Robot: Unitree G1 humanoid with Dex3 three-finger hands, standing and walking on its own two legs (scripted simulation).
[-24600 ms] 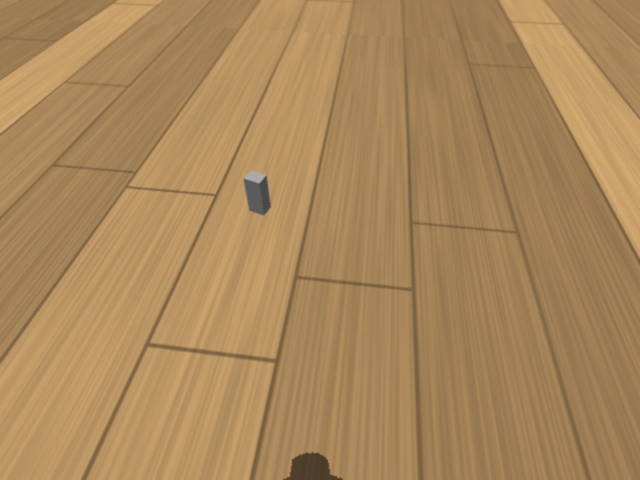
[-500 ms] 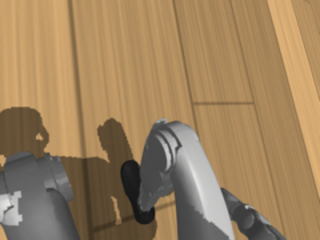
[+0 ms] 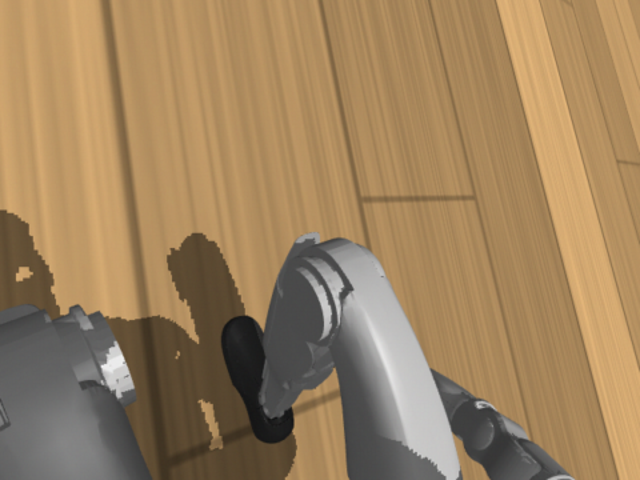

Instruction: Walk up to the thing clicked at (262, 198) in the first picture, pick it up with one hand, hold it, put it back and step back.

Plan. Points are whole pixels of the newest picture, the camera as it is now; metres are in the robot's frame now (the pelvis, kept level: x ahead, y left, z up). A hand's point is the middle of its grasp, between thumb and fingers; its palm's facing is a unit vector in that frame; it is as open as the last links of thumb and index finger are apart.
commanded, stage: loosen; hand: left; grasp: from the side
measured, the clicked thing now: out of the picture +0.47 +0.31 -0.19
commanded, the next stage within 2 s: open in 0.06 s
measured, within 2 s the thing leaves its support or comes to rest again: rests again in 0.84 s
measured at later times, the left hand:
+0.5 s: hand out of the picture +0.46 +0.32 -0.16, palm faces +0.48 -0.88 +0.00, open 15.5 cm
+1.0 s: hand out of the picture +0.40 +0.39 -0.08, palm faces +0.36 -0.92 -0.18, open 16.7 cm
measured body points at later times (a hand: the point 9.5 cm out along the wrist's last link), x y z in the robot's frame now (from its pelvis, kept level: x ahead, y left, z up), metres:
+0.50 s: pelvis +0.00 +0.00 +0.00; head +0.24 +0.18 +0.33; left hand +0.43 +0.37 -0.15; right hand +0.15 -0.25 -0.04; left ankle +0.08 +0.12 -0.26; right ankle +0.15 -0.12 -0.26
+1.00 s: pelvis +0.00 +0.00 +0.03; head +0.20 +0.16 +0.40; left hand +0.37 +0.44 -0.07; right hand +0.17 -0.25 -0.04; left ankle +0.08 +0.12 -0.26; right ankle +0.15 -0.12 -0.26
